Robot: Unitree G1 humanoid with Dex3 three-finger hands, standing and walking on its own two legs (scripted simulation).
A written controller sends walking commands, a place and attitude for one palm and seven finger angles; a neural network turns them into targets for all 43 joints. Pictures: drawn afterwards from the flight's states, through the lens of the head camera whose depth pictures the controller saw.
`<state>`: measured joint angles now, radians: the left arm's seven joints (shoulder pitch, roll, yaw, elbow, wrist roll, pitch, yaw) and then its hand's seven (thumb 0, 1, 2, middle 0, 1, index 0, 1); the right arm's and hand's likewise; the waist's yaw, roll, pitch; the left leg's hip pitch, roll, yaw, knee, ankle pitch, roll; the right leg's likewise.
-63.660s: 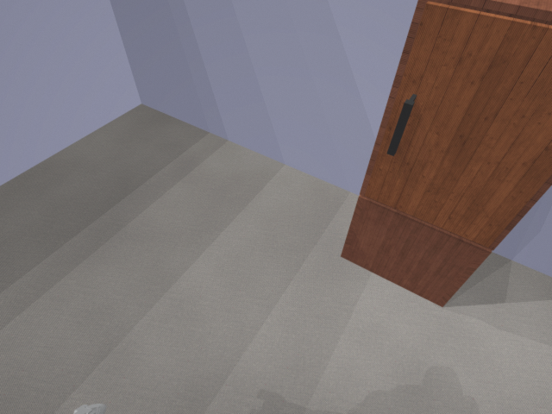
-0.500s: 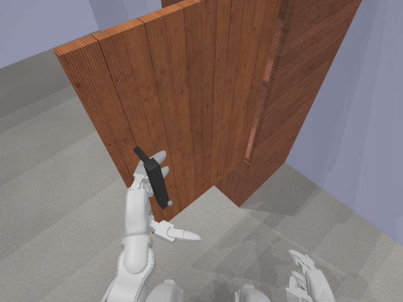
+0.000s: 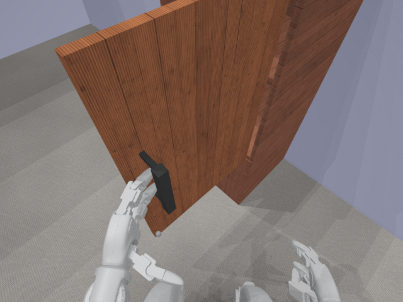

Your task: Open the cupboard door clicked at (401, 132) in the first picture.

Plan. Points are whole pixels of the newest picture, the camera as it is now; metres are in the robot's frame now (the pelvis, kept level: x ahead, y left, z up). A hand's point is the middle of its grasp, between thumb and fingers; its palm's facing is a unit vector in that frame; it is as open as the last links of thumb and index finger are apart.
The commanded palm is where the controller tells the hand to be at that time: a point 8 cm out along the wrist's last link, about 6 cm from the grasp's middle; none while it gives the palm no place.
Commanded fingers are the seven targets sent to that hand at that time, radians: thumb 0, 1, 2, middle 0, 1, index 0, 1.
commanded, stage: slide the hand sideways off the handle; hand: left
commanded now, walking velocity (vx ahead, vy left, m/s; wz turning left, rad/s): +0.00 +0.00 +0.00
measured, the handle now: (158, 184) +0.32 +0.11 +0.05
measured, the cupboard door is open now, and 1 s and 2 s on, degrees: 88 88 88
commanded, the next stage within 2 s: draw the hand back to the body in 0.60 s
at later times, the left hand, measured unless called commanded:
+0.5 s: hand (127, 255) +0.20 +0.14 +0.05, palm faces +0.02 -1.00 -0.04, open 16.1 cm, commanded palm +0.16 +0.20 +0.05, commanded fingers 0.00 -0.50 0.30 -0.15 -0.30 -0.15 -0.30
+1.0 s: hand (96, 258) +0.18 +0.17 +0.09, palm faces +0.02 -1.00 -0.07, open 16.3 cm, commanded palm +0.15 +0.22 +0.11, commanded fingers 0.00 -0.50 0.30 -0.15 -0.30 -0.15 -0.30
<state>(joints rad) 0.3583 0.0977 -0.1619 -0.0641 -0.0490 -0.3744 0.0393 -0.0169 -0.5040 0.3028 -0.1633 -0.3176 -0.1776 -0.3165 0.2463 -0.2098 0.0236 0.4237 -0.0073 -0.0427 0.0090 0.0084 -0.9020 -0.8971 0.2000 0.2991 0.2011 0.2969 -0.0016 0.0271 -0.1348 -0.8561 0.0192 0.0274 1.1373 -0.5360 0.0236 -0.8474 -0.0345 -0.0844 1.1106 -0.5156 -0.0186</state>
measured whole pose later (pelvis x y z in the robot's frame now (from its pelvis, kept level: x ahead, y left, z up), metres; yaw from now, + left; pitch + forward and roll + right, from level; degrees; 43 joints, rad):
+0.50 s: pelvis +0.01 -0.02 -0.01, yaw +1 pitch +16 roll -1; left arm 0.55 0.18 0.04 -0.18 -0.20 -0.40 -0.15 -0.02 -0.50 0.30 -0.17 -0.31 -0.20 -0.32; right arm 0.23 -0.22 0.00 0.42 0.01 -0.06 -0.04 0.01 -0.90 -0.90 0.20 0.30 0.20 0.30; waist 0.01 0.03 -0.16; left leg -0.91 0.04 -0.01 1.20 -0.57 -0.01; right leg -0.89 -0.02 -0.12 1.17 -0.56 -0.05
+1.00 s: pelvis +0.00 -0.02 +0.01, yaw +1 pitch +12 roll -2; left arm 0.58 0.25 0.13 -0.26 -0.29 -0.30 -0.22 -0.02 -0.50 0.30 -0.15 -0.30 -0.15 -0.30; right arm 0.27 -0.21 0.03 0.43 0.05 -0.07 -0.08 0.01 -0.90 -0.90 0.20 0.30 0.20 0.30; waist 0.01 0.06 -0.16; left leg -0.79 0.04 -0.02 1.10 -0.52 0.00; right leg -0.75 -0.01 -0.13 1.05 -0.50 -0.04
